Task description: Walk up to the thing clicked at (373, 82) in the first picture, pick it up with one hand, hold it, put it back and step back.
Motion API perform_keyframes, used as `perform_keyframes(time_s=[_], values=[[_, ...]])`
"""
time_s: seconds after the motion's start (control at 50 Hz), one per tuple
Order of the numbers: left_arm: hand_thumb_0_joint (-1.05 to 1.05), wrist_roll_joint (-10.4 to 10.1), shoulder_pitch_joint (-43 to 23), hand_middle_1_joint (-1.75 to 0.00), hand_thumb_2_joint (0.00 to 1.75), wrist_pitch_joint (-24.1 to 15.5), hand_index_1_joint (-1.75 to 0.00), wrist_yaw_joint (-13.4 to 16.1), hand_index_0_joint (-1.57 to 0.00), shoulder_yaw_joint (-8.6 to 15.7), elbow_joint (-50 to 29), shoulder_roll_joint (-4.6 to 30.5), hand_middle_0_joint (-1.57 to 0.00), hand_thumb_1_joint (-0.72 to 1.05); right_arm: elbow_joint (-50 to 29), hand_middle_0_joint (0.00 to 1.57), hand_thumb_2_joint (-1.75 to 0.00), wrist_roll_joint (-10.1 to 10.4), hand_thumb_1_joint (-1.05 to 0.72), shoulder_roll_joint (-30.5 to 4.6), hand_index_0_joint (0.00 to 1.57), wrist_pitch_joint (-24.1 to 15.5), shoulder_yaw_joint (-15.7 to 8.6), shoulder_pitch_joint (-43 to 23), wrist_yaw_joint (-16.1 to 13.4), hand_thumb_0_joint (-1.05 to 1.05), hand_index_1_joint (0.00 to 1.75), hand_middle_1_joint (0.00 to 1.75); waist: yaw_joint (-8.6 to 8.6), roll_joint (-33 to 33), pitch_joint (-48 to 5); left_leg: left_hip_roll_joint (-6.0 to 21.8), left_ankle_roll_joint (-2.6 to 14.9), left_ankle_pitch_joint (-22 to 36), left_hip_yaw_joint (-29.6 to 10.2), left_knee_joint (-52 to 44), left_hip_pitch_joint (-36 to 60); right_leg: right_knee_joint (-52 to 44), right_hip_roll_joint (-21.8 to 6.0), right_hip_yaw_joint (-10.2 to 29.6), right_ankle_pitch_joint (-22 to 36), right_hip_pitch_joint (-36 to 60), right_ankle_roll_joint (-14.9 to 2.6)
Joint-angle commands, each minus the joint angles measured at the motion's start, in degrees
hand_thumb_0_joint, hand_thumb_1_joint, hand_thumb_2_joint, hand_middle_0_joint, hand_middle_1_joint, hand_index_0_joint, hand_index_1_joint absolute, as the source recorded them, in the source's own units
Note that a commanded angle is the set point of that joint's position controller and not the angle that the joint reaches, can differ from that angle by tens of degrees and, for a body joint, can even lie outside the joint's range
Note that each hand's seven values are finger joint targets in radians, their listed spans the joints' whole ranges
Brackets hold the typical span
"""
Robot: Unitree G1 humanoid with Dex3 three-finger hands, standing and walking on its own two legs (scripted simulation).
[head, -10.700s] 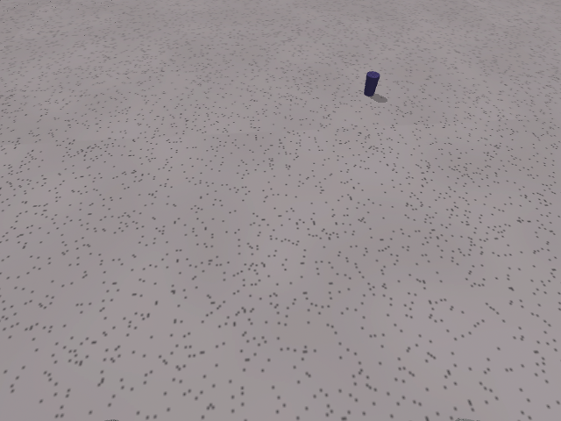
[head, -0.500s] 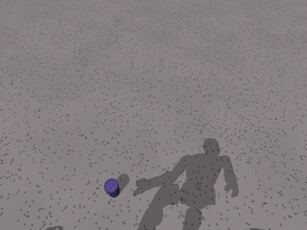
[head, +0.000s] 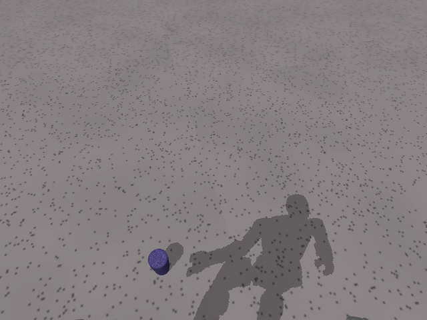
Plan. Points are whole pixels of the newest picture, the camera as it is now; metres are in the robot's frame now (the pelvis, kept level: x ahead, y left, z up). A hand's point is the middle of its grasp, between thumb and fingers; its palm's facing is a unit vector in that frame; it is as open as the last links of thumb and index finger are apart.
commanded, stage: walk up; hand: left
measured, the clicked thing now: (160, 263) +0.41 +0.24 -0.71
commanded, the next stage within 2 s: stand in 0.42 s
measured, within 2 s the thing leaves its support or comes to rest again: neither
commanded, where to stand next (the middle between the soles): +0.03 +0.02 m, yaw +0 degrees
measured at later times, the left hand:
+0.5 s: hand out of the picture +0.08 +0.25 -0.16, palm faces +0.00 -0.94 -0.33, open 7.4 cm
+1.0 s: hand out of the picture +0.11 +0.25 -0.15, palm faces -0.03 -0.94 -0.34, open 7.4 cm
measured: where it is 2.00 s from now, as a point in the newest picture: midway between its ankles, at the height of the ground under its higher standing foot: outside the picture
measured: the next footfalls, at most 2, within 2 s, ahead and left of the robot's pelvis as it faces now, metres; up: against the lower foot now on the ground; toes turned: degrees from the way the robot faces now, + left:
none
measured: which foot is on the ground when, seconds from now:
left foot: down 0.00-1.00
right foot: down 0.00-1.00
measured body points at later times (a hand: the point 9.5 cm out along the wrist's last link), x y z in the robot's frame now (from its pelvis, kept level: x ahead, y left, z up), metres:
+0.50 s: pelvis +0.01 -0.01 +0.00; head +0.02 +0.00 +0.45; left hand +0.08 +0.30 -0.13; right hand +0.09 -0.31 -0.13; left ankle +0.03 +0.13 -0.75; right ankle +0.01 -0.13 -0.75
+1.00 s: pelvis +0.03 -0.01 +0.00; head +0.04 -0.01 +0.45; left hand +0.11 +0.30 -0.13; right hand +0.10 -0.31 -0.13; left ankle +0.03 +0.13 -0.75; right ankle +0.01 -0.13 -0.75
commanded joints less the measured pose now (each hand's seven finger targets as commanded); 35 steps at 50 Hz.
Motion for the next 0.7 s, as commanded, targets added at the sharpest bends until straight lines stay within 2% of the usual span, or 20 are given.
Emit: perform_keyframes(time_s=[0.0, 0.16, 0.32, 0.38, 0.4, 0.48, 0.56, 0.62, 0.68], values=[[0.0, -0.2, -2.0, -0.3, 0.9, -1.0, -0.3, 1.0, -0.2, 2.0, -3.8, 12.2, -0.2, 0.9, -3.9, 0.2, -0.9, 0.3, -0.9, -12.8, 0.2, -1.3, -2.3, -2.0, -0.8, 0.0, 0.3, 0.3, -0.08, 0.9, -5.2, 5.6, 2.4, 4.9, -5.6, -3.9, -0.1, -3.1, -5.8, 6.0, 5.1, 1.8, -2.42], [0.0, 0.0, -2.5, -0.3, 0.9, -1.1, -0.3, 0.9, -0.2, 2.2, -3.8, 12.3, -0.2, 0.9, -4.0, 0.2, -0.9, 0.2, -0.9, -12.7, 0.2, -1.3, -2.4, -2.3, -0.7, 0.0, 0.3, 0.3, -0.37, 0.3, -5.3, 5.2, 2.33, 3.6, -5.6, -3.9, -0.1, -4.1, -6.2, 6.0, 2.3, 1.5, -2.53], [0.0, 0.0, -3.4, -0.3, 0.9, -1.3, -0.3, 1.0, -0.2, 2.5, -4.3, 12.9, -0.2, 0.9, -4.2, 0.2, -0.9, 0.3, -0.9, -12.3, 0.2, -1.2, -2.3, -1.9, -0.5, 0.0, 0.3, 0.3, -0.32, -0.4, -5.7, 4.7, 1.92, 7.2, -4.7, -2.2, 1.8, -4.1, -7.0, 6.4, 4.4, 0.8, -2.76], [0.0, 0.1, -3.0, -0.3, 0.9, -1.1, -0.3, 1.0, -0.2, 2.4, -4.3, 12.6, -0.2, 0.9, -4.5, 0.2, -0.9, 0.1, -0.9, -12.8, 0.2, -1.2, -2.3, -2.4, -0.6, 0.0, 0.3, 0.3, -0.06, 0.1, -6.0, 5.1, 2.38, 6.7, -5.0, -2.5, 1.2, -3.8, -6.5, 5.7, 4.3, 1.5, -2.54], [0.0, 0.2, -2.0, -0.3, 0.9, -1.2, -0.3, 0.9, -0.2, 1.3, -3.3, 11.8, -0.2, 0.9, -3.4, 0.2, -0.9, -0.4, -0.9, -11.1, 0.2, -1.5, -1.4, -1.2, -0.8, 0.0, 0.3, 0.3, -0.37, 0.0, -8.4, 5.6, 2.24, 0.1, -5.0, -5.2, 3.1, -6.2, -7.1, 6.6, -2.7, 2.0, -2.47], [0.0, 0.6, -3.1, -0.3, 0.9, -1.7, -0.3, 0.9, -0.2, 1.2, -3.3, 12.4, -0.2, 0.9, -2.9, 0.2, -0.9, -0.6, -0.9, -12.2, 0.2, -1.9, -1.6, -1.5, -1.0, 0.0, 0.3, 0.3, -0.33, 0.2, -4.1, 5.3, 2.25, -0.7, -5.1, -5.8, 1.2, -7.1, -6.6, 6.8, -4.9, 0.1, -2.1], [0.0, 0.3, -1.7, -0.3, 0.9, -1.9, -0.3, 0.9, -0.2, 0.9, -2.7, 12.3, -0.2, 0.9, -2.5, 0.2, -0.9, -0.6, -0.9, -12.5, 0.2, -2.2, -1.6, -0.6, -1.0, 0.0, 0.3, 0.3, -0.17, 0.9, -2.7, 5.8, 2.38, -0.4, -5.4, -6.7, 0.1, -6.6, -6.4, 6.4, -2.5, 0.7, -1.89], [0.0, 0.3, -1.1, -0.3, 0.9, -2.2, -0.3, 0.9, -0.2, 0.8, -2.7, 12.4, -0.2, 0.9, -2.5, 0.2, -0.9, -0.4, -0.9, -12.7, 0.2, -2.6, -1.7, -1.0, -1.1, 0.0, 0.3, 0.3, 0.03, 1.0, -4.5, 6.1, 2.08, 6.1, -5.0, -6.1, 2.6, -5.6, -6.5, 5.9, 2.8, 1.9, -1.87], [0.0, 0.1, -0.7, -0.3, 0.9, -2.4, -0.3, 1.1, -0.2, 0.6, -2.7, 12.6, -0.2, 0.9, -2.1, 0.2, -0.9, -0.3, -0.9, -12.3, 0.2, -2.6, -1.6, -0.5, -1.2, 0.0, 0.3, 0.3, -0.05, 0.5, -5.4, 6.2, 1.82, 9.2, -4.6, -5.7, 3.7, -5.3, -6.6, 5.6, 6.9, 2.8, -1.84]])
